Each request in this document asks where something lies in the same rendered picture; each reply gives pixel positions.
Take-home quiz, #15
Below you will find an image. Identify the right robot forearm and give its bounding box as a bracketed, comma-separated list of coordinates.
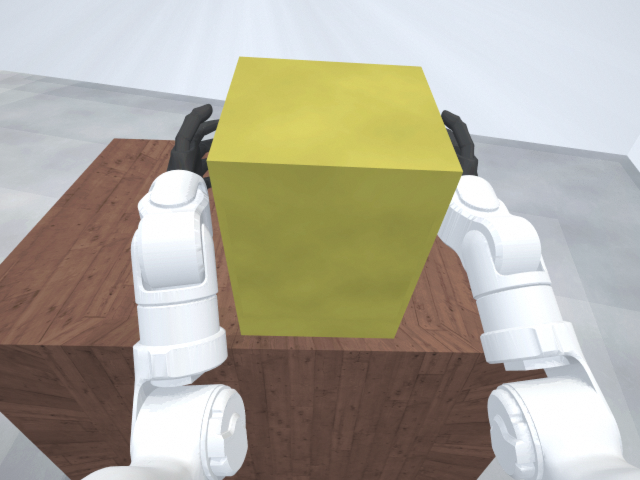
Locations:
[437, 175, 623, 455]

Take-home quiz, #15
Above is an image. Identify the right robot upper arm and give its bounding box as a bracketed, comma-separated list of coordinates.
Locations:
[488, 374, 640, 480]

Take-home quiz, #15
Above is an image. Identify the left robot hand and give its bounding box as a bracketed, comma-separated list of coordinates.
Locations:
[167, 104, 219, 190]

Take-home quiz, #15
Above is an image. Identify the carton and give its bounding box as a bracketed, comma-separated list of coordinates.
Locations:
[206, 57, 463, 339]

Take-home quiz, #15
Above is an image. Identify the left robot forearm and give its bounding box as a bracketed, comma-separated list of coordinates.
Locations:
[130, 170, 228, 461]

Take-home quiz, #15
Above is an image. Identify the left robot upper arm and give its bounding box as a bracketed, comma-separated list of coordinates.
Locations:
[81, 384, 248, 480]

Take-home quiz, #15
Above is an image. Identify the right robot hand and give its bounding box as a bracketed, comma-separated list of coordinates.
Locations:
[441, 110, 478, 176]

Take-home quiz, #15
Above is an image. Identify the pedestal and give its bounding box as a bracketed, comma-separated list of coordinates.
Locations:
[0, 138, 547, 480]

